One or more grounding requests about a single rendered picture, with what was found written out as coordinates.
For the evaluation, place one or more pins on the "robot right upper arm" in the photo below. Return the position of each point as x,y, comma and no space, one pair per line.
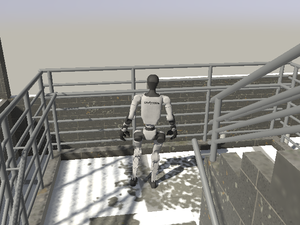
168,107

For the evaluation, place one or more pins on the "robot left hand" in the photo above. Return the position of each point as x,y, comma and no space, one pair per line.
122,134

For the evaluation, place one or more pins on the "robot left upper arm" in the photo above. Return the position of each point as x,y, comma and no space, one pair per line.
137,98

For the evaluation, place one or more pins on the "robot right hand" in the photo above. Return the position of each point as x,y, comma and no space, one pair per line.
170,132

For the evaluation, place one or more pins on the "robot left forearm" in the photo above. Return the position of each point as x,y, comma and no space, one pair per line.
126,124

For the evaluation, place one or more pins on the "robot foot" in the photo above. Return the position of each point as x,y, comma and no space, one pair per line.
153,184
133,182

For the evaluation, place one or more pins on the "robot right forearm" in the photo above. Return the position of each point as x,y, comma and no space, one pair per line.
172,124

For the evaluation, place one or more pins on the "robot left foot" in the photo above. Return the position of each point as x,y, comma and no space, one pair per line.
133,182

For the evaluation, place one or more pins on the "robot right foot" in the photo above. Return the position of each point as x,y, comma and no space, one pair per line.
153,184

